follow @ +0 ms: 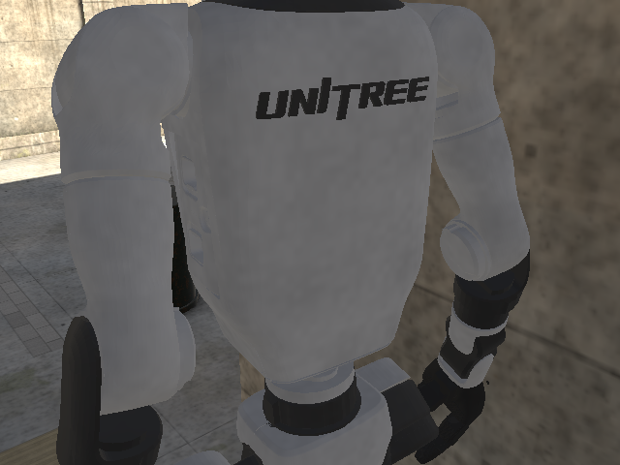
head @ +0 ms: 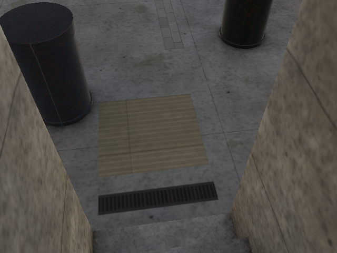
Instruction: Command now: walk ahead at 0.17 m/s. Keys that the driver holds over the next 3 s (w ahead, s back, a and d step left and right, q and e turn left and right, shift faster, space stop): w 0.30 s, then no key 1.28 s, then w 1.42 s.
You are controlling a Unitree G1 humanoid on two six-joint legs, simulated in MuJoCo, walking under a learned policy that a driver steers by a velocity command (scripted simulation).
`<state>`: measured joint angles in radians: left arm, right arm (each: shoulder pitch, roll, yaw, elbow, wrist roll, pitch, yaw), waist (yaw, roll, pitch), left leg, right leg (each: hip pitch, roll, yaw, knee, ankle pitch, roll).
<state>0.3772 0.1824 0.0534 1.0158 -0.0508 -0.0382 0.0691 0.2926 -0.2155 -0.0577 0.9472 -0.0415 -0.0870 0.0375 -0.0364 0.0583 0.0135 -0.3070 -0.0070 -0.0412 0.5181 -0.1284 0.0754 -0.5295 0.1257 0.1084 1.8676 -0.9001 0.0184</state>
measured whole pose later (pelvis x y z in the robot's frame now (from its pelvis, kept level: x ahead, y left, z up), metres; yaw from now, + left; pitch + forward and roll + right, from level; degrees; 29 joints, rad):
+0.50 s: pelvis +0.17 +0.01 -0.07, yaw +1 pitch +3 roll -2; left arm 0.41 0.16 0.05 1.02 -0.01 -0.04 0.03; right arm 0.19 -0.23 -0.09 0.92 0.03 -0.07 -0.05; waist 0.04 -0.01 0.00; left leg -0.42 -0.02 -0.07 1.02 -0.44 0.00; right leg -0.43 0.01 0.13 0.96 -0.46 0.08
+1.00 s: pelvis +0.37 +0.00 -0.27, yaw +1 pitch +1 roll -3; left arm 0.44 0.16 0.05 1.06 0.01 -0.07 0.05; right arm 0.32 -0.15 -0.05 1.02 0.05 -0.08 -0.07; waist 0.02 0.00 0.07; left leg -0.74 -0.02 -0.12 1.36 -0.29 -0.01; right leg -0.46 0.13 -0.06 0.89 -0.48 -0.09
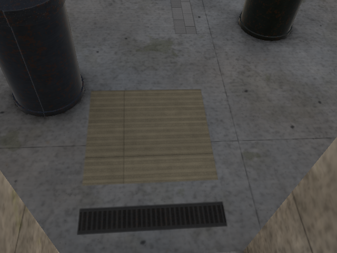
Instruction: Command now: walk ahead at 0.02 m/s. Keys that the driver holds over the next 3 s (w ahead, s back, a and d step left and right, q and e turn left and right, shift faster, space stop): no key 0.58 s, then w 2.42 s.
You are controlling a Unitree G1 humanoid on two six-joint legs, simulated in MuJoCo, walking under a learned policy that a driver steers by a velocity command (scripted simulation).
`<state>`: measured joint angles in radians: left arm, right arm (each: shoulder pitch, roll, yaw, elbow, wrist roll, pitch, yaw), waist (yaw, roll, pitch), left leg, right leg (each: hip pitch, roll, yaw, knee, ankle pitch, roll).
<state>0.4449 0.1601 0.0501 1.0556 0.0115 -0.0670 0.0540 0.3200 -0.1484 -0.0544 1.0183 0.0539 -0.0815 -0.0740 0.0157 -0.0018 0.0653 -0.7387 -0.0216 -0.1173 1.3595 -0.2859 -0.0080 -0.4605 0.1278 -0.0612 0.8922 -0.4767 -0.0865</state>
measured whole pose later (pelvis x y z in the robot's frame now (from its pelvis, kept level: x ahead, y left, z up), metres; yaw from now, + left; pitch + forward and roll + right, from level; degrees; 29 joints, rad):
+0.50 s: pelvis +0.12 +0.04 -0.20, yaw +1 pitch -4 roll +0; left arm 0.06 0.12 0.00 0.66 -0.03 0.11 0.07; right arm 0.48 -0.13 0.05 0.90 -0.02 0.06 -0.08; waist -0.08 -0.06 0.06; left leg -0.36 -0.07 0.07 0.93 -0.50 0.10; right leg -0.93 0.05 0.24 1.74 -0.07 0.12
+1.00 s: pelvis +0.22 -0.02 -0.19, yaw +1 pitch +3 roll +0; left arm 0.32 0.22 0.04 0.84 -0.05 -0.02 0.02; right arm 0.43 -0.22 -0.09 0.81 0.03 -0.03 -0.04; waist 0.00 0.00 -0.04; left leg -0.27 -0.02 -0.05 0.80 -0.59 0.01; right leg -0.37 0.01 0.12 0.85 -0.53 0.00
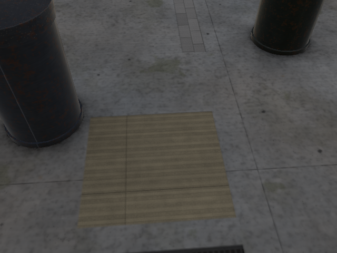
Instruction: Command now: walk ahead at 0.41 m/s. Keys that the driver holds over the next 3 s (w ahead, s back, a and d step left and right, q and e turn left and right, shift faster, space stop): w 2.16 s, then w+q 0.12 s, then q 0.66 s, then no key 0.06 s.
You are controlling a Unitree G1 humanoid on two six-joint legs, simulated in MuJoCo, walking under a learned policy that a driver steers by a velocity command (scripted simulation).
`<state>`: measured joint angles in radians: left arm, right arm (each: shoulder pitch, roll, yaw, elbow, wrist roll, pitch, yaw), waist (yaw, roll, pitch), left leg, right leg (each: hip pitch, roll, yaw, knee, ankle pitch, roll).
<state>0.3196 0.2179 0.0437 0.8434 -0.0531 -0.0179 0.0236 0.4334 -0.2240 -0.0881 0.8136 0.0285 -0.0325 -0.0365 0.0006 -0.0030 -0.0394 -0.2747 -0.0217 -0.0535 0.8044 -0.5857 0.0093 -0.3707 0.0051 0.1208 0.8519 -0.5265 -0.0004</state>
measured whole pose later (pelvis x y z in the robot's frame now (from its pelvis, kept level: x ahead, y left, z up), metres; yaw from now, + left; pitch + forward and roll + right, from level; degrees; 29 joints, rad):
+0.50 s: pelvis +0.23 +0.02 -0.16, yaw -1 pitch +3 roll -3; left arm 0.53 0.13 0.05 1.02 -0.05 -0.09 0.10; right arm 0.21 -0.25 -0.07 0.86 0.03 -0.07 0.02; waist 0.08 0.09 -0.02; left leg -0.63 0.03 -0.01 0.85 0.41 -0.02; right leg -0.35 -0.01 0.01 1.61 -0.89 0.02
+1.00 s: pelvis +0.58 +0.04 -0.39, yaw +0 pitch +1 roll +2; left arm -0.09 0.20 0.01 0.71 -0.03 -0.06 -0.01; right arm 0.43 -0.18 -0.03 1.00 0.02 -0.05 -0.02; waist -0.09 -0.01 0.00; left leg -0.05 -0.02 0.07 0.54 -0.50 0.01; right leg -0.64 -0.06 -0.01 0.69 -0.03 -0.02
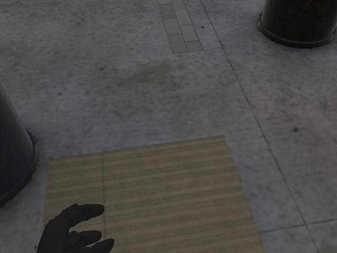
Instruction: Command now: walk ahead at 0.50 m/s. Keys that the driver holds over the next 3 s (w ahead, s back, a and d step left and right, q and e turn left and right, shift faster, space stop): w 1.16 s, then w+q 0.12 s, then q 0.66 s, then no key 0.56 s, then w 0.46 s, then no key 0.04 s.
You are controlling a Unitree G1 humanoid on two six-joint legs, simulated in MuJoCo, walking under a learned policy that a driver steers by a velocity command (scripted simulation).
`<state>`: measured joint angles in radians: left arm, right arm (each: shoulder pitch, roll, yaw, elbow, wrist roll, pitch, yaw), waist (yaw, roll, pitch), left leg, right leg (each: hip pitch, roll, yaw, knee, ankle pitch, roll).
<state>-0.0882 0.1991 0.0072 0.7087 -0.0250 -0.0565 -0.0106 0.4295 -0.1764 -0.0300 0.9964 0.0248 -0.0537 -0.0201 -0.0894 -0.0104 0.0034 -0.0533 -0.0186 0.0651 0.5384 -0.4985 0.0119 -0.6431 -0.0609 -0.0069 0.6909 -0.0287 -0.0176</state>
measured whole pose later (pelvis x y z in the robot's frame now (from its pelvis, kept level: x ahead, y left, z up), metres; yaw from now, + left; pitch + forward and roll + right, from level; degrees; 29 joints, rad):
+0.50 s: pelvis +0.28 -0.02 +0.02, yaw -2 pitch +1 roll -1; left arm 0.42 0.20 0.04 1.04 -0.02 -0.10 0.00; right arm -0.03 -0.24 -0.04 0.84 0.02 -0.06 0.02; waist 0.10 0.04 0.04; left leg -0.59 0.07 -0.03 0.55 0.07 0.01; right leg 0.04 0.05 -0.02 0.22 -0.28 -0.04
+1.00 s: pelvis +0.56 +0.02 +0.03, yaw -1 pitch +1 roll +1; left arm 0.00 0.24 0.06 0.86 -0.02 -0.08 -0.02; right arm 0.41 -0.22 -0.03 1.00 0.01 -0.09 0.00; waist -0.08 -0.04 0.03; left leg 0.04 -0.06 0.02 0.16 -0.21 0.05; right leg -0.67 -0.10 0.03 0.63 0.10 -0.01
